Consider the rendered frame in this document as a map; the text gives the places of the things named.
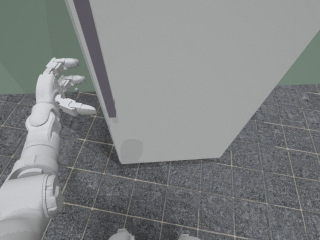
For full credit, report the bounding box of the left robot shin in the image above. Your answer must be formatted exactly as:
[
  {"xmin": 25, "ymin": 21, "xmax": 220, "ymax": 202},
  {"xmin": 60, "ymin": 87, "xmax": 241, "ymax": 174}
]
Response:
[{"xmin": 117, "ymin": 228, "xmax": 129, "ymax": 233}]

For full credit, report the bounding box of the robot left hand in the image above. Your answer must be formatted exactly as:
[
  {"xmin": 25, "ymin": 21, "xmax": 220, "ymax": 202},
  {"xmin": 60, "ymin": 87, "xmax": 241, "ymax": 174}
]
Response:
[{"xmin": 35, "ymin": 57, "xmax": 97, "ymax": 116}]

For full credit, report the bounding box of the handle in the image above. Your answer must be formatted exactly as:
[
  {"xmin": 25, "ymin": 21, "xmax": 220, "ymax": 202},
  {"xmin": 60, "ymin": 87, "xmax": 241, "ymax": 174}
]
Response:
[{"xmin": 73, "ymin": 0, "xmax": 116, "ymax": 118}]

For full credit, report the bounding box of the robot left upper arm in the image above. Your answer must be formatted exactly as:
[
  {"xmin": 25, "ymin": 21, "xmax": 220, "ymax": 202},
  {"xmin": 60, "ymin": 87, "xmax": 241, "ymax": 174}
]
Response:
[{"xmin": 0, "ymin": 173, "xmax": 63, "ymax": 240}]

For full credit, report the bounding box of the robot shin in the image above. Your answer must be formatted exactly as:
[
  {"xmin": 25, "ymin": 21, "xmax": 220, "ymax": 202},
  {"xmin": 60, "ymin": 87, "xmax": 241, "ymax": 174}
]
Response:
[
  {"xmin": 117, "ymin": 228, "xmax": 129, "ymax": 233},
  {"xmin": 179, "ymin": 234, "xmax": 189, "ymax": 239}
]

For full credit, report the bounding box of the left robot forearm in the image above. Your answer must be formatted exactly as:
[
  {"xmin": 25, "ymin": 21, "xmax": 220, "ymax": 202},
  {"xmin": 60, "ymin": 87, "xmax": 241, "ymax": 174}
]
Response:
[{"xmin": 0, "ymin": 103, "xmax": 61, "ymax": 192}]

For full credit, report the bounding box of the fridge door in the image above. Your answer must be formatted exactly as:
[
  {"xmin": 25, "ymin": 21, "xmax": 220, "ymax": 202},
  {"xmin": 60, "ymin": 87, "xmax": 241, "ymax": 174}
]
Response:
[{"xmin": 68, "ymin": 0, "xmax": 320, "ymax": 164}]

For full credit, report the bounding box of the right robot shin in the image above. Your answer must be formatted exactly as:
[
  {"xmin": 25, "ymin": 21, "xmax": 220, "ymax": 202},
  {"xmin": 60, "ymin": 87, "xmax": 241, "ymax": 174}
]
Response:
[{"xmin": 179, "ymin": 234, "xmax": 189, "ymax": 239}]

